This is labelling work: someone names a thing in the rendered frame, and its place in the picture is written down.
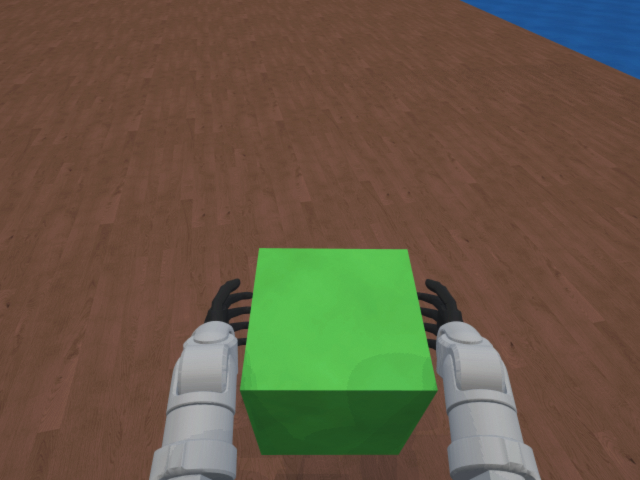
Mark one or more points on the carton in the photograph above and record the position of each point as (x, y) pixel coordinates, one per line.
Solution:
(336, 360)

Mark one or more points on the robot right forearm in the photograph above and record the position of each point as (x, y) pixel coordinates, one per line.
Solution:
(486, 439)

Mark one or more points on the left robot hand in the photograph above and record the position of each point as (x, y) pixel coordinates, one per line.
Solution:
(219, 310)

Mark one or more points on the robot left forearm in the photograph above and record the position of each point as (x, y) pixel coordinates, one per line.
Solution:
(198, 434)

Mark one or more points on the right robot hand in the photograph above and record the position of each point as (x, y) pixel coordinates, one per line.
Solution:
(446, 305)

